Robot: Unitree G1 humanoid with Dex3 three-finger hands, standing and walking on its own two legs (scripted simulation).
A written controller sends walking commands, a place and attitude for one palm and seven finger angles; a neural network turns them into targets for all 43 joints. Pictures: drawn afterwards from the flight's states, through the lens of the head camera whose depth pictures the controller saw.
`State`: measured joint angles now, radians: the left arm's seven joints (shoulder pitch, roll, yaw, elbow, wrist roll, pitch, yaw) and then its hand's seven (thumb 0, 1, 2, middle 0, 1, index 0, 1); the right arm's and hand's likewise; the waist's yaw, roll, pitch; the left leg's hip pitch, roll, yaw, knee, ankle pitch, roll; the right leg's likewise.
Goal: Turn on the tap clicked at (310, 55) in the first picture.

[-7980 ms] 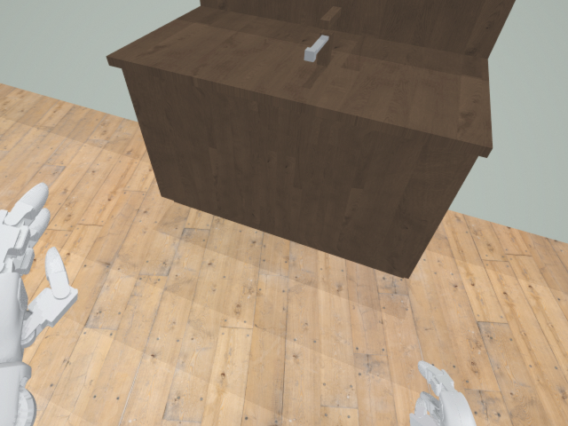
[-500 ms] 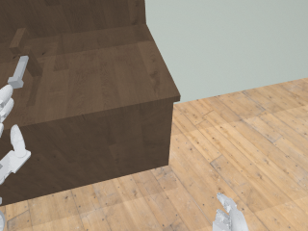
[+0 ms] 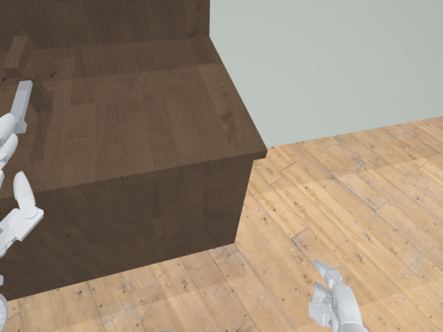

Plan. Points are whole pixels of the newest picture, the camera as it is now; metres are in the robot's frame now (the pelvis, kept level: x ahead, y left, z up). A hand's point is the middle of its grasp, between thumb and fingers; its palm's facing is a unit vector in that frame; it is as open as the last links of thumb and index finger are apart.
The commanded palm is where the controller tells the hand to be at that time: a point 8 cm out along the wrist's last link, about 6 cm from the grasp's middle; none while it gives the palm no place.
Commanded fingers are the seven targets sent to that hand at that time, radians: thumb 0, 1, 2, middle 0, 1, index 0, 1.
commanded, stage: come to a stop and stand still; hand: left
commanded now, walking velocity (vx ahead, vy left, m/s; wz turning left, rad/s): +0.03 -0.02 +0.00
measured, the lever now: (14, 124) +0.45 +0.45 +0.08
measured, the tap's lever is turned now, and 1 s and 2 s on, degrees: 0 0 0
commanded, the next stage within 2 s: look again from close up in 0.72 s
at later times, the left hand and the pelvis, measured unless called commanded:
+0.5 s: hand (49, 260) +0.17 +0.21 +0.16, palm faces +0.39 -0.84 -0.38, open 7.4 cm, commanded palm +0.12 +0.25 +0.18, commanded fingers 0.00 0.90 0.90 -0.20 -0.30 -0.20 -0.30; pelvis -0.04 -0.03 +0.00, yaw -1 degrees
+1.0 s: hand (15, 215) +0.20 +0.25 +0.20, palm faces +0.45 -0.81 -0.37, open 7.4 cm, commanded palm +0.13 +0.26 +0.18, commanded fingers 0.00 0.90 0.90 -0.20 -0.30 -0.20 -0.30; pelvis -0.05 -0.01 +0.00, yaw -3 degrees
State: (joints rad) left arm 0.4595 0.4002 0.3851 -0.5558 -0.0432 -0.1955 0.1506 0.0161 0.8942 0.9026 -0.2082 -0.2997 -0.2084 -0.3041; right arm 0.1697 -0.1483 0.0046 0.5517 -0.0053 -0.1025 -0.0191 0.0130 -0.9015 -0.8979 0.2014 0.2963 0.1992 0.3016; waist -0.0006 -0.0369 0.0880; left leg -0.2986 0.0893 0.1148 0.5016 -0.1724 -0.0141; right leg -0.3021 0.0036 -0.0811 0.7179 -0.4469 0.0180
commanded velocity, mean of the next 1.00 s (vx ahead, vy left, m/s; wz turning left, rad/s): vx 0.00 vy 0.00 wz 0.00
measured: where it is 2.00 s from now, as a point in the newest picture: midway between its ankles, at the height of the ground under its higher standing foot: outside the picture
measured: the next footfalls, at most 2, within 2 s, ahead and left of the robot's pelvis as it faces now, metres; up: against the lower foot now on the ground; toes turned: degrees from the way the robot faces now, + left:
right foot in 0.06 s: +0.04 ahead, -0.09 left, +0.00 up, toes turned -4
left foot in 0.36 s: +0.02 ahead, +0.09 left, +0.00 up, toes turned -1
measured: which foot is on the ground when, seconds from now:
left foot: down 0.00-0.14, up 0.16-0.34, down 0.36-1.00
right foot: up 0.00-0.04, down 0.06-1.00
